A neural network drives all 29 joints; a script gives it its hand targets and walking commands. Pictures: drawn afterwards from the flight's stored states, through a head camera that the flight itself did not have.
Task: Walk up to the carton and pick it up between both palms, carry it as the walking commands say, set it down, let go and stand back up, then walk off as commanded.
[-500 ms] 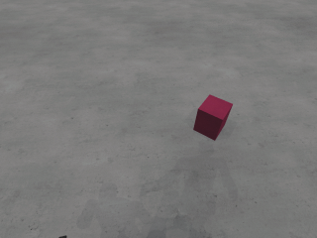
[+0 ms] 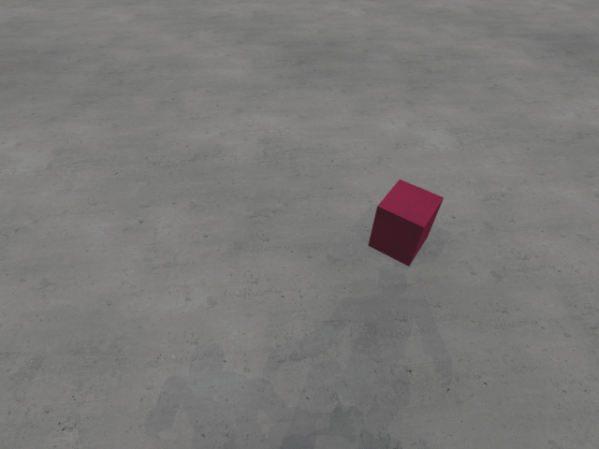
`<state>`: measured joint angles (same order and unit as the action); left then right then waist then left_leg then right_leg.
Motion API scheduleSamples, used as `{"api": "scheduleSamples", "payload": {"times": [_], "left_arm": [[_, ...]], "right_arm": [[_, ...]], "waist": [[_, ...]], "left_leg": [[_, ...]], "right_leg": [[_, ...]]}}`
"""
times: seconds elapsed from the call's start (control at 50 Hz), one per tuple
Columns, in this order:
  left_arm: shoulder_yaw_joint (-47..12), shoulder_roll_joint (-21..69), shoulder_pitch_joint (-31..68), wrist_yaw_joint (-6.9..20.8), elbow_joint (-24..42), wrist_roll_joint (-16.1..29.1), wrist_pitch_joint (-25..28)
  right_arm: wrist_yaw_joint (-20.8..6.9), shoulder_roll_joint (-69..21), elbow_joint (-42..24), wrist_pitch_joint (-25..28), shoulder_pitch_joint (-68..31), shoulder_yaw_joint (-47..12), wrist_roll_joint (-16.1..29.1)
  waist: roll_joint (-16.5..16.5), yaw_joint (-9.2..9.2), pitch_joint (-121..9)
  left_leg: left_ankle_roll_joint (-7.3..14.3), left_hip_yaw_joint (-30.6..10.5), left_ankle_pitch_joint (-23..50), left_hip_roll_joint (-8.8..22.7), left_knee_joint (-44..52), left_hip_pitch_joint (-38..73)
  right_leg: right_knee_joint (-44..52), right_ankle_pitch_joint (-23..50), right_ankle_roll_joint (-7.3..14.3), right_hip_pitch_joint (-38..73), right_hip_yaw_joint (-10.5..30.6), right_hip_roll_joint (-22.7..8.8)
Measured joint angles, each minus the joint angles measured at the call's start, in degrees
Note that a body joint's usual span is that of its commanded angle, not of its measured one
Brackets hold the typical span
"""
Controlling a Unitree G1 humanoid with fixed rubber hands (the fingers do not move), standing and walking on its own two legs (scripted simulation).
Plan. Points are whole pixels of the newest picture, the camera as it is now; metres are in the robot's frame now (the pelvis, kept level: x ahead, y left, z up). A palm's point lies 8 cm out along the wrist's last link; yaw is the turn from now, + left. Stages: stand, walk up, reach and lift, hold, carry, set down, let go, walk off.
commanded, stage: walk up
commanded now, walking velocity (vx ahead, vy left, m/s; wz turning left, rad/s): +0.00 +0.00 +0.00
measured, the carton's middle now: (404, 222) +1.15 -0.41 -0.66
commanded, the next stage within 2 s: none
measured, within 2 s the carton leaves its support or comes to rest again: neither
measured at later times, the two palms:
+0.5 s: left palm out of the picture +0.15 +0.27 -0.11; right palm out of the picture +0.10 -0.41 -0.12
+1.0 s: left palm (239, 284) +0.44 +0.15 -0.12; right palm out of the picture +0.15 -0.46 -0.10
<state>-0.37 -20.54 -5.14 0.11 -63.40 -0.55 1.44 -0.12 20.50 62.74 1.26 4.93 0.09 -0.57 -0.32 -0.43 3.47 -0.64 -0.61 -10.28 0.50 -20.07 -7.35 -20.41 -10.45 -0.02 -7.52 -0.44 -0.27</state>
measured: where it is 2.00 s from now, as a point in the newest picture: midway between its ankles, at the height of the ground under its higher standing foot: (364, 364)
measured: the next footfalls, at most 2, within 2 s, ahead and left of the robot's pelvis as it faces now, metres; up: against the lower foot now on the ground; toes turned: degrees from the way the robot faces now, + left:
right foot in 0.38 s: +0.13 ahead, -0.18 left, +0.00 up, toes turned -10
left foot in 0.68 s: +0.25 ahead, +0.02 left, +0.00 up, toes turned -6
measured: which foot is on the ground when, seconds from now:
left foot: down 0.00-0.40, up 0.42-0.66, down 0.68-1.00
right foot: down 0.00-0.18, up 0.20-0.36, down 0.38-0.70, up 0.72-0.98, down 1.00-1.00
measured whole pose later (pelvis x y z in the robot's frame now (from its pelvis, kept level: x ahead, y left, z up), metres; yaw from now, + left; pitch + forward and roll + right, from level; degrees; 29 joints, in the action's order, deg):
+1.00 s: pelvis +0.23 -0.12 -0.03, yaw -16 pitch -1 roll +1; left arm 4.2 -26.2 -12.5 4.5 -46.3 -0.7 4.6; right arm -2.7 27.0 45.9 5.7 20.8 4.8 -1.3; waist -2.7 4.4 4.6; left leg -1.7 9.4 -25.1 5.9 -36.8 -9.3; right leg -37.7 -15.2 1.9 -25.9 -0.1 -3.7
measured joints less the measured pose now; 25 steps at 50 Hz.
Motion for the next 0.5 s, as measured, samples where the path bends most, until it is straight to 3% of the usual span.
{"api": "scheduleSamples", "payload": {"times": [0.16, 0.22, 0.28, 0.36, 0.42, 0.46, 0.5], "left_arm": [[0.4, 0.0, -0.6, 0.5, 0.7, -0.2, -0.3], [2.0, -1.3, -3.6, 2.7, 3.7, -1.1, -1.0], [3.6, -3.4, -5.4, 4.1, 5.6, -1.4, -1.2], [5.3, -4.9, -8.0, 5.6, 8.2, -1.2, -0.3], [6.6, -5.7, -9.9, 5.4, 9.0, -1.4, 1.0], [6.6, -5.3, -10.3, 4.6, 9.7, -1.4, 1.1], [6.0, -4.4, -11.0, 4.2, 10.7, -0.8, 1.3]], "right_arm": [[-0.3, 0.2, -0.4, 0.1, 0.1, 0.5, 0.0], [-0.9, 0.8, -4.0, 1.9, 1.7, 2.5, -0.7], [-1.0, 1.9, -6.9, 3.0, 4.1, 4.5, -1.2], [-1.6, 5.1, -8.3, 2.9, 6.7, 6.3, -2.0], [-1.9, 7.3, -9.7, 2.0, 7.5, 6.5, -2.1], [-2.2, 7.5, -10.3, 1.3, 7.4, 6.1, -1.7], [-2.6, 7.2, -10.8, 1.6, 7.0, 5.5, -1.0]], "waist": [[-0.1, -0.28, -0.3], [-1.3, -0.96, -1.2], [-2.7, 0.06, -1.1], [-2.0, 0.32, -1.3], [0.6, 0.39, -1.2], [2.1, 0.15, -0.2], [3.1, -0.50, 0.8]], "left_leg": [[0.4, 0.4, -0.9, -0.1, -0.4, -0.3], [1.2, 3.5, -2.8, -0.2, -2.4, -0.5], [0.9, 5.0, -4.6, -0.2, -3.9, 0.0], [-0.5, 6.5, -8.0, 1.8, -6.5, 1.8], [2.1, 4.8, -17.4, 4.9, -21.0, -2.6], [2.4, 1.3, -17.9, 3.9, -33.8, -8.5], [2.5, 0.3, -16.5, 2.7, -37.8, -12.4]], "right_leg": [[-1.3, -1.3, 0.4, -0.9, 0.4, -0.1], [-14.9, -9.4, 1.3, -7.4, 1.7, -0.4], [-26.3, -11.5, 0.7, -13.6, 1.8, -1.8], [-20.6, -12.8, 1.5, -14.3, 0.7, -4.2], [-18.2, -4.7, 1.4, -12.9, -0.8, -2.0], [-19.5, -5.9, 1.9, -12.2, -1.8, -0.4], [-18.2, -6.8, 2.4, -10.4, -1.9, 0.9]]}}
